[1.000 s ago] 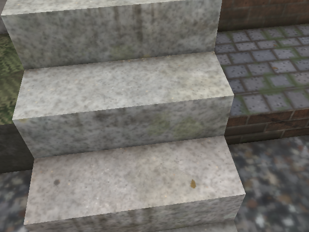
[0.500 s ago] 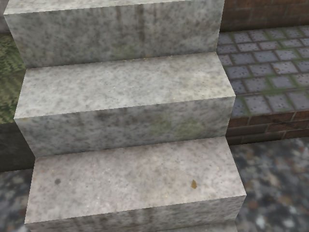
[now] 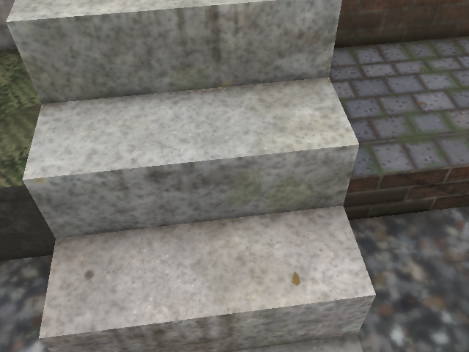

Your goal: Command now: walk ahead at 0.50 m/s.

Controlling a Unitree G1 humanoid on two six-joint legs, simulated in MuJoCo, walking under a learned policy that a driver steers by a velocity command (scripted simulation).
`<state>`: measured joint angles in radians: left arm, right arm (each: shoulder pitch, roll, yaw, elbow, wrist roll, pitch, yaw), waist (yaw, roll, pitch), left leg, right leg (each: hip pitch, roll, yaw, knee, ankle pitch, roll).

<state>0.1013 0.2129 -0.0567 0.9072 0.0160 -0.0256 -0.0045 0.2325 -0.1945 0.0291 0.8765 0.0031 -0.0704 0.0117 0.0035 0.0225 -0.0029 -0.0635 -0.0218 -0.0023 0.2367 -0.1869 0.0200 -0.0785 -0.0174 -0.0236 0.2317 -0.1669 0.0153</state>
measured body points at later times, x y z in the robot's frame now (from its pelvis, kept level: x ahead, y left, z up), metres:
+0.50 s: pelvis +0.00 +0.00 +0.00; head +0.01 -0.01 +0.45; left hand +0.14 +0.23 -0.12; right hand +0.10 -0.22 -0.14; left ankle -0.04 +0.10 -0.75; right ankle -0.03 -0.13 -0.75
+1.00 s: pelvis +0.00 +0.00 +0.00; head +0.01 -0.01 +0.45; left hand +0.14 +0.23 -0.12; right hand +0.10 -0.22 -0.14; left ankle -0.04 +0.10 -0.75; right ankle -0.03 -0.13 -0.75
